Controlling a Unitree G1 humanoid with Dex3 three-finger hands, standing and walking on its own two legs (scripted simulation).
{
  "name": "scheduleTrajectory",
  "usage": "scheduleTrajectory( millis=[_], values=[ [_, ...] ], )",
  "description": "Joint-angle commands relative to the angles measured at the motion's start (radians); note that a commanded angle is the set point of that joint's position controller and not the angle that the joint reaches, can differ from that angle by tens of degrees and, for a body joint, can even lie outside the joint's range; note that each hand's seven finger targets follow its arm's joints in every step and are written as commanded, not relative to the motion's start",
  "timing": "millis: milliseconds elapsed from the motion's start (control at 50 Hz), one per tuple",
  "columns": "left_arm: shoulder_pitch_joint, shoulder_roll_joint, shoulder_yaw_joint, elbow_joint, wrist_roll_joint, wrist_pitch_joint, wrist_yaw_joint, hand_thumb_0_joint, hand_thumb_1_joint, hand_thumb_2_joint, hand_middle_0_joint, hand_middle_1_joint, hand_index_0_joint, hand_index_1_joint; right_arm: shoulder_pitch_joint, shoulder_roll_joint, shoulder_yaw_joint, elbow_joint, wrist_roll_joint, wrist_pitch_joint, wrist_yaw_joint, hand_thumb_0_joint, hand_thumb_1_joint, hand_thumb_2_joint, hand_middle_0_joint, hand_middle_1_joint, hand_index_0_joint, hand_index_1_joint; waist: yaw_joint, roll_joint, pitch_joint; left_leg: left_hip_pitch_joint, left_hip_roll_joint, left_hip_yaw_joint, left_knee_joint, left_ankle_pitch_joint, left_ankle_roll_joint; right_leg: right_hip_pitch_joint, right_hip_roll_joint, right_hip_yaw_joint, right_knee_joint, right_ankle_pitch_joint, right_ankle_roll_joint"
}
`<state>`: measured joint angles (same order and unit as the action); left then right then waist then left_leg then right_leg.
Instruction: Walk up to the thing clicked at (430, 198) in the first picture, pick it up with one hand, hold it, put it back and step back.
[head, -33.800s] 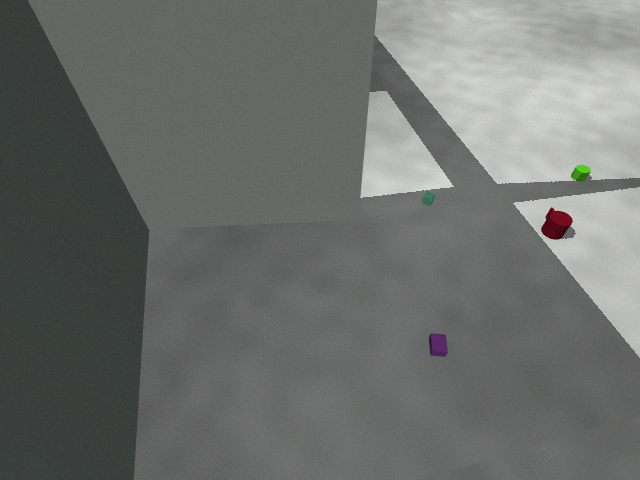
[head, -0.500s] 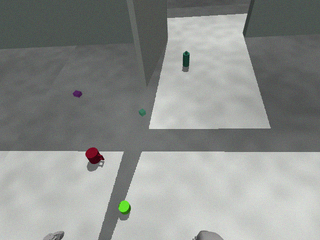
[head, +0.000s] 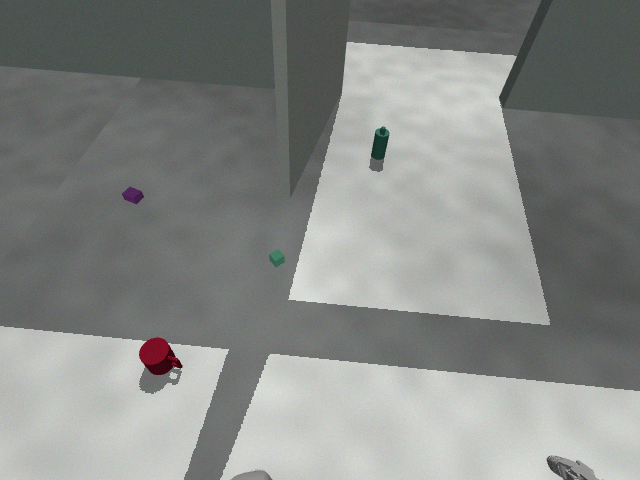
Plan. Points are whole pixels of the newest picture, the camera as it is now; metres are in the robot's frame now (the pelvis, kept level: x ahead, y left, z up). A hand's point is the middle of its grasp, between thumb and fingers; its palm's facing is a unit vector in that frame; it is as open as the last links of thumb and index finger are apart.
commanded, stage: walk up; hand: left
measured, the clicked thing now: (276, 258) +0.96 +0.15 -0.74
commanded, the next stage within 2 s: none
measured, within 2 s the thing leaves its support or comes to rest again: neither
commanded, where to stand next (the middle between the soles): +0.59 -0.03 m, yaw +0 degrees
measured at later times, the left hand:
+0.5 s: hand (184, 368) +0.29 +0.22 -0.10, palm faces -0.03 -0.91 -0.41, open 7.4 cm
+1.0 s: hand (181, 304) +0.42 +0.26 -0.14, palm faces -0.05 -0.94 -0.33, open 7.4 cm
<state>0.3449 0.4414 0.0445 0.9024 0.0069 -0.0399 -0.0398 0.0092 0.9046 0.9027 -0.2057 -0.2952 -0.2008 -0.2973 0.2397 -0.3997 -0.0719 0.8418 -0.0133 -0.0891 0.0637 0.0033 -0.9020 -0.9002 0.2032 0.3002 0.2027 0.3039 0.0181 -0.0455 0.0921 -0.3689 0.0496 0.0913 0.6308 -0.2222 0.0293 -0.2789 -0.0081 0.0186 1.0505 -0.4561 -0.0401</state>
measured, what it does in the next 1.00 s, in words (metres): walks ahead: right foot, then left foot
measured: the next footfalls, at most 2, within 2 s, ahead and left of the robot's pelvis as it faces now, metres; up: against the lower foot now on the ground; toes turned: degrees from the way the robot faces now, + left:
right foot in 0.34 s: +0.29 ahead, -0.16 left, +0.00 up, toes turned -6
left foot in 0.76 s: +0.43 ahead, +0.10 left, +0.00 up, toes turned +6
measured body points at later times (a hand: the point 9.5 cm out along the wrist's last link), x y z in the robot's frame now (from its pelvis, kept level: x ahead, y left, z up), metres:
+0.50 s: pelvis +0.19 -0.05 +0.01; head +0.21 -0.08 +0.46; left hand +0.29 +0.26 -0.07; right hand +0.24 -0.37 -0.12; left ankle +0.18 +0.10 -0.66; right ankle +0.25 -0.16 -0.72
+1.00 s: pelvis +0.37 -0.01 +0.01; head +0.39 +0.01 +0.46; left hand +0.42 +0.31 -0.12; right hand +0.43 -0.34 -0.08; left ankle +0.39 +0.09 -0.72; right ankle +0.41 -0.17 -0.67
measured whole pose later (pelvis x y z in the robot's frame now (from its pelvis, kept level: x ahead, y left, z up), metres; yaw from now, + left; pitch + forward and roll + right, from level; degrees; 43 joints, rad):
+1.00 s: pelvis +0.37 -0.01 +0.01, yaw +0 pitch -3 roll +0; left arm 0.31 0.44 0.04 0.89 0.01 -0.04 -0.05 0.01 0.91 0.90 -0.21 -0.30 -0.20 -0.30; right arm 0.31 -0.39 -0.04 0.84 0.00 -0.09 0.04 0.00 -0.90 -0.90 0.21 0.30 0.20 0.30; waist 0.00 -0.06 0.09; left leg -0.22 0.03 0.09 0.52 -0.25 0.03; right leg -0.48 -0.08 0.01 0.97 -0.34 -0.02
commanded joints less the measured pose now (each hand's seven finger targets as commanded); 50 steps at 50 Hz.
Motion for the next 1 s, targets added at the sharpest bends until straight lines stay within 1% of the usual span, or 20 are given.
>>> scheduleTrajectory(
  millis=[0, 120, 240, 280, 300, 320, 340, 360, 420, 480, 540, 660, 720, 740, 760, 780, 800, 840, 880, 980],
  values=[
    [0.045, 0.201, 0.054, -0.062, -0.018, -0.036, 0.008, 0.0, 0.9, 0.9, -0.2, -0.3, -0.2, -0.3, 0.114, -0.266, -0.068, -0.058, 0.022, -0.022, -0.038, 0.0, -0.9, -0.9, 0.2, 0.3, 0.2, 0.3, -0.031, 0.182, -0.064, 0.279, 0.269, -0.304, -0.34, 0.169, 0.171, -0.301, -0.073, 0.084, 0.068, 0.088, -0.003],
    [-0.049, 0.161, 0.051, -0.092, 0.003, -0.021, -0.029, 0.0, 0.9, 0.9, -0.2, -0.3, -0.2, -0.3, 0.106, -0.279, -0.066, -0.088, 0.009, -0.026, -0.036, 0.0, -0.9, -0.9, 0.2, 0.3, 0.2, 0.3, -0.049, 0.187, -0.033, 0.249, 0.24, -0.172, -0.373, 0.142, 0.212, -0.275, -0.104, -0.019, -0.22, 0.168, 0.039],
    [-0.099, 0.141, 0.067, -0.091, 0.004, -0.034, -0.04, 0.0, 0.9, 0.9, -0.2, -0.3, -0.2, -0.3, 0.074, -0.283, -0.063, -0.1, 0.014, -0.014, -0.03, 0.0, -0.9, -0.9, 0.2, 0.3, 0.2, 0.3, -0.025, 0.175, -0.049, 0.145, 0.201, -0.113, -0.277, 0.077, 0.154, -0.044, -0.054, -0.085, -0.445, 0.314, 0.012],
    [-0.035, 0.164, 0.079, -0.069, 0.008, -0.042, -0.033, 0.0, 0.9, 0.9, -0.2, -0.3, -0.2, -0.3, 0.056, -0.264, -0.053, -0.109, 0.013, -0.005, -0.032, 0.0, -0.9, -0.9, 0.2, 0.3, 0.2, 0.3, 0.022, 0.1, -0.07, 0.076, 0.173, -0.089, -0.15, 0.034, 0.126, 0.123, -0.023, -0.109, -0.507, 0.3, 0.001],
    [0.048, 0.201, 0.098, -0.044, 0.01, -0.052, -0.022, 0.0, 0.9, 0.9, -0.2, -0.3, -0.2, -0.3, 0.09, -0.217, -0.035, -0.108, 0.01, -0.004, -0.032, 0.0, -0.9, -0.9, 0.2, 0.3, 0.2, 0.3, 0.062, -0.016, -0.128, 0.011, 0.126, -0.057, 0.042, 0.046, 0.097, 0.279, -0.031, -0.063, -0.535, 0.237, -0.016],
    [0.134, 0.283, 0.126, -0.04, 0.018, -0.063, -0.007, 0.0, 0.9, 0.9, -0.2, -0.3, -0.2, -0.3, 0.121, -0.15, -0.011, -0.121, 0.01, -0.005, -0.031, 0.0, -0.9, -0.9, 0.2, 0.3, 0.2, 0.3, 0.102, -0.243, -0.173, -0.132, 0.031, 0.021, 0.342, -0.077, 0.052, 0.384, -0.212, 0.198, -0.664, 0.012, -0.064],
    [0.139, 0.359, 0.132, -0.055, 0.004, -0.064, -0.003, 0.0, 0.9, 0.9, -0.2, -0.3, -0.2, -0.3, 0.108, -0.19, -0.019, -0.123, 0.015, 0.003, -0.033, 0.0, -0.9, -0.9, 0.2, 0.3, 0.2, 0.3, 0.103, -0.276, -0.141, -0.312, -0.075, -0.016, 0.497, -0.309, 0.017, 0.387, -0.42, 0.63, -0.842, -0.117, -0.176],
    [0.091, 0.34, 0.121, -0.074, -0.004, -0.061, -0.001, 0.0, 0.9, 0.9, -0.2, -0.3, -0.2, -0.3, 0.068, -0.252, -0.036, -0.095, 0.003, 0.013, -0.042, 0.0, -0.9, -0.9, 0.2, 0.3, 0.2, 0.3, 0.085, -0.132, -0.081, -0.299, -0.006, -0.123, 0.564, -0.304, 0.016, 0.274, -0.441, 0.64, -0.822, -0.104, -0.233],
    [-0.027, 0.247, 0.096, -0.102, -0.013, -0.058, 0.009, 0.0, 0.9, 0.9, -0.2, -0.3, -0.2, -0.3, 0.139, -0.233, -0.03, -0.033, 0.023, 0.016, -0.032, 0.0, -0.9, -0.9, 0.2, 0.3, 0.2, 0.3, 0.011, -0.105, -0.046, -0.238, 0.049, -0.151, 0.47, -0.165, 0.011, 0.16, -0.304, 0.294, -0.795, 0.099, -0.181],
    [-0.048, 0.228, 0.087, -0.118, -0.004, -0.062, 0.005, 0.0, 0.9, 0.9, -0.2, -0.3, -0.2, -0.3, 0.165, -0.209, -0.035, -0.009, 0.005, 0.025, -0.014, 0.0, -0.9, -0.9, 0.2, 0.3, 0.2, 0.3, -0.003, -0.131, -0.035, -0.146, 0.045, -0.096, 0.327, -0.089, -0.02, 0.055, -0.238, 0.129, -0.805, 0.179, -0.173],
    [-0.032, 0.238, 0.091, -0.129, 0.002, -0.064, 0.004, 0.0, 0.9, 0.9, -0.2, -0.3, -0.2, -0.3, 0.098, -0.205, -0.043, -0.026, -0.009, 0.03, -0.002, 0.0, -0.9, -0.9, 0.2, 0.3, 0.2, 0.3, 0.014, -0.118, -0.011, -0.162, 0.056, -0.081, 0.201, -0.055, -0.035, 0.039, -0.249, 0.119, -0.85, 0.016, -0.184],
    [-0.024, 0.251, 0.09, -0.142, 0.003, -0.059, -0.005, 0.0, 0.9, 0.9, -0.2, -0.3, -0.2, -0.3, 0.014, -0.192, -0.044, -0.047, -0.009, 0.007, 0.006, 0.0, -0.9, -0.9, 0.2, 0.3, 0.2, 0.3, 0.028, -0.063, -0.02, -0.044, 0.04, -0.05, -0.017, 0.028, -0.025, 0.039, -0.261, 0.083, -0.778, 0.029, -0.171],
    [-0.056, 0.237, 0.073, -0.147, 0.006, -0.048, -0.004, 0.0, 0.9, 0.9, -0.2, -0.3, -0.2, -0.3, 0.1, -0.207, -0.057, -0.015, -0.01, -0.006, -0.002, 0.0, -0.9, -0.9, 0.2, 0.3, 0.2, 0.3, -0.045, -0.006, -0.044, 0.185, -0.005, -0.018, -0.089, 0.015, 0.001, -0.073, -0.229, 0.029, -0.62, 0.095, -0.13],
    [-0.035, 0.193, 0.055, -0.149, 0.011, -0.048, -0.003, 0.0, 0.9, 0.9, -0.2, -0.3, -0.2, -0.3, 0.2, -0.248, -0.07, 0.016, -0.009, -0.013, -0.015, 0.0, -0.9, -0.9, 0.2, 0.3, 0.2, 0.3, -0.089, 0.095, -0.108, 0.36, -0.008, -0.061, -0.114, -0.058, 0.024, -0.141, -0.189, -0.009, -0.424, 0.212, -0.098],
    [-0.001, 0.119, 0.034, -0.156, -0.003, -0.046, -0.003, 0.0, 0.9, 0.9, -0.2, -0.3, -0.2, -0.3, 0.274, -0.331, -0.093, 0.016, -0.02, -0.021, -0.029, 0.0, -0.9, -0.9, 0.2, 0.3, 0.2, 0.3, -0.119, 0.348, -0.151, 0.457, 0.197, -0.392, -0.289, -0.256, 0.093, -0.277, -0.068, -0.118, -0.08, 0.185, -0.029],
    [0.02, 0.159, 0.049, -0.134, -0.01, -0.036, 0.007, 0.0, 0.9, 0.9, -0.2, -0.3, -0.2, -0.3, 0.275, -0.382, -0.102, -0.014, -0.004, -0.023, -0.031, 0.0, -0.9, -0.9, 0.2, 0.3, 0.2, 0.3, -0.113, 0.325, -0.126, 0.476, 0.375, -0.752, -0.41, -0.306, 0.199, -0.423, 0.035, -0.063, 0.053, -0.073, -0.006],
    [-0.011, 0.223, 0.056, -0.117, 0.0, -0.03, 0.02, 0.0, 0.9, 0.9, -0.2, -0.3, -0.2, -0.3, 0.232, -0.365, -0.102, -0.021, 0.013, -0.017, -0.032, 0.0, -0.9, -0.9, 0.2, 0.3, 0.2, 0.3, -0.094, 0.174, -0.094, 0.405, 0.394, -0.723, -0.375, -0.24, 0.251, -0.433, -0.033, 0.028, 0.129, -0.065, -0.013],
    [0.024, 0.205, 0.053, -0.086, -0.012, -0.026, 0.016, 0.0, 0.9, 0.9, -0.2, -0.3, -0.2, -0.3, 0.148, -0.296, -0.068, -0.047, 0.015, -0.017, -0.043, 0.0, -0.9, -0.9, 0.2, 0.3, 0.2, 0.3, -0.039, 0.111, -0.051, 0.311, 0.292, -0.453, -0.343, -0.025, 0.191, -0.364, -0.071, 0.084, 0.089, 0.053, -0.009],
    [0.049, 0.189, 0.053, -0.06, -0.013, -0.02, 0.007, 0.0, 0.9, 0.9, -0.2, -0.3, -0.2, -0.3, 0.128, -0.274, -0.057, -0.045, 0.016, -0.023, -0.045, 0.0, -0.9, -0.9, 0.2, 0.3, 0.2, 0.3, -0.022, 0.181, -0.041, 0.227, 0.24, -0.296, -0.339, 0.121, 0.163, -0.295, -0.093, 0.051, 0.008, 0.107, 0.001],
    [-0.028, 0.161, 0.054, -0.082, 0.002, -0.011, -0.016, 0.0, 0.9, 0.9, -0.2, -0.3, -0.2, -0.3, 0.121, -0.284, -0.061, -0.07, 0.005, -0.021, -0.043, 0.0, -0.9, -0.9, 0.2, 0.3, 0.2, 0.3, -0.044, 0.207, -0.012, 0.2, 0.223, -0.21, -0.374, 0.066, 0.205, -0.269, -0.106, -0.013, -0.182, 0.172, 0.038]
  ],
)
